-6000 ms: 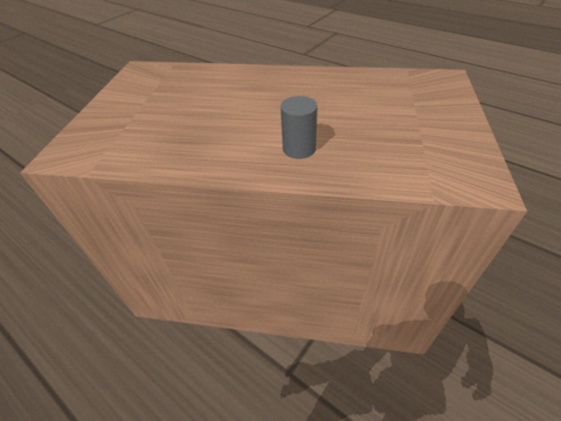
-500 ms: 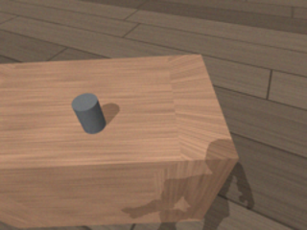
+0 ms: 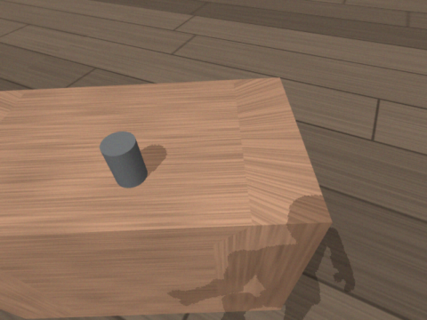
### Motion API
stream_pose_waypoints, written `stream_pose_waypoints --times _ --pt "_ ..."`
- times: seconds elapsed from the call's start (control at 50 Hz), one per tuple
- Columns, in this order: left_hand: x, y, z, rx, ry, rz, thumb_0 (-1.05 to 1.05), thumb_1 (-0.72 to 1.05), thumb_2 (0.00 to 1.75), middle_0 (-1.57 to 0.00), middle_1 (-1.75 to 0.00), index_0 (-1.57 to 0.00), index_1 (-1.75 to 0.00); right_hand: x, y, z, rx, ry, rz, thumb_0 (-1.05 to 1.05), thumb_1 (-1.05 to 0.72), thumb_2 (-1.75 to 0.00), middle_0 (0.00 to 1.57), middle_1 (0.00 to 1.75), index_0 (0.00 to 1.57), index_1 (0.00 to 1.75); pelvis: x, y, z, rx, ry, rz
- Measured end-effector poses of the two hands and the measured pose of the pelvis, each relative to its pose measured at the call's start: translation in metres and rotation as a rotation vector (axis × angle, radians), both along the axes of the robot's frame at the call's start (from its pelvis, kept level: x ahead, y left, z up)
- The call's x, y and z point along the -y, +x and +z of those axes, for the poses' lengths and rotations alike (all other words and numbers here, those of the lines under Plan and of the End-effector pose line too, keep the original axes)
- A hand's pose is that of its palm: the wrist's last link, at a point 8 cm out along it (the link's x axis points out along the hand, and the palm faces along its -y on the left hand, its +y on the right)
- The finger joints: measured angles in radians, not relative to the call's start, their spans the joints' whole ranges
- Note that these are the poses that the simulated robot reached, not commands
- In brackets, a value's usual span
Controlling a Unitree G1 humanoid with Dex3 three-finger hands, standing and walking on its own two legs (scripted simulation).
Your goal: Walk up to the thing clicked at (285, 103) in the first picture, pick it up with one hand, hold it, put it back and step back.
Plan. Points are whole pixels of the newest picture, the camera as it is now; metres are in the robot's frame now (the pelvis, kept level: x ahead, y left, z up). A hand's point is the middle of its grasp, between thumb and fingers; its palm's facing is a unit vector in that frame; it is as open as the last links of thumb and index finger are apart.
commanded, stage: stand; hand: left
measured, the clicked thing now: (125, 160) +0.47 +0.25 +0.02
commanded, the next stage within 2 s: rise first in 0.08 s
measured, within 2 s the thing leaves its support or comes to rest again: neither
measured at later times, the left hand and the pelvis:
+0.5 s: hand (105, 318) +0.17 +0.25 -0.10, palm faces +0.23 -0.92 -0.32, open 12.8 cm; pelvis -0.01 +0.00 -0.01, yaw +1 degrees
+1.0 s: hand (66, 295) +0.18 +0.27 +0.02, palm faces +0.36 -0.84 -0.40, open 17.5 cm; pelvis +0.00 -0.01 +0.00, yaw +2 degrees
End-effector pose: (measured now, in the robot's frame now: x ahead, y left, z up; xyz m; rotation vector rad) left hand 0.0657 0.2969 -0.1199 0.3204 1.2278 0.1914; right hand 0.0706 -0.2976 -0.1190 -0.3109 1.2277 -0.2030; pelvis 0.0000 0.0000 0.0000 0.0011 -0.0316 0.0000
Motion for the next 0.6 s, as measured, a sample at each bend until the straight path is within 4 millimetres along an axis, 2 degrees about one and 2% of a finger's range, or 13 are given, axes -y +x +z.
stream_pose_waypoints --times 0.2,0.24,0.28,0.38,0.42,0.5,0.6 --pt "0.000 -0.005 0.000 -0.004 0.001 0.003 0.00 0.90 0.90 -0.20 -0.30 -0.20 -0.30 0.001 -0.004 0.000 -0.007 0.002 0.000 0.00 -0.90 -0.89 0.20 0.30 0.20 0.30 0.001 -0.002 0.000 0.002 -0.001 0.002" --pt "0.003 0.003 0.001 0.049 -0.007 0.026 0.01 0.88 0.88 -0.18 -0.28 -0.18 -0.28 -0.003 0.004 0.001 0.058 0.009 -0.021 0.00 -0.88 -0.87 0.18 0.28 0.18 0.28 0.001 -0.006 -0.002 -0.011 -0.002 0.007" --pt "0.009 0.019 0.004 0.147 -0.019 0.045 0.01 0.83 0.83 -0.16 -0.24 -0.16 -0.24 -0.008 0.019 0.003 0.150 0.018 -0.029 0.01 -0.83 -0.82 0.15 0.24 0.15 0.24 0.001 -0.012 -0.003 -0.016 -0.002 0.012" --pt "0.011 0.059 0.019 0.340 -0.014 0.085 0.01 0.60 0.61 -0.11 -0.15 -0.11 -0.16 -0.017 0.059 0.010 0.298 0.023 -0.047 0.01 -0.60 -0.60 0.10 0.15 0.10 0.14 0.001 -0.020 -0.006 -0.054 -0.005 0.014" --pt "0.009 0.070 0.028 0.395 -0.002 0.091 0.01 0.49 0.51 -0.10 -0.13 -0.10 -0.13 -0.020 0.069 0.014 0.340 0.029 -0.046 0.01 -0.49 -0.50 0.08 0.12 0.08 0.12 0.001 -0.019 -0.007 -0.066 -0.006 0.016" --pt "0.002 0.076 0.048 0.482 0.032 0.102 0.00 0.26 0.34 -0.08 -0.09 -0.09 -0.09 -0.027 0.078 0.021 0.385 0.043 -0.031 0.00 -0.25 -0.33 0.07 0.09 0.07 0.08 0.002 -0.013 -0.005 -0.069 -0.003 0.018" --pt "-0.006 0.069 0.072 0.559 0.081 0.105 0.00 -0.01 0.19 -0.06 -0.07 -0.07 -0.06 -0.038 0.076 0.023 0.402 0.071 -0.010 0.00 0.03 -0.19 0.06 0.07 0.06 0.06 0.002 -0.005 -0.005 -0.055 0.001 0.022"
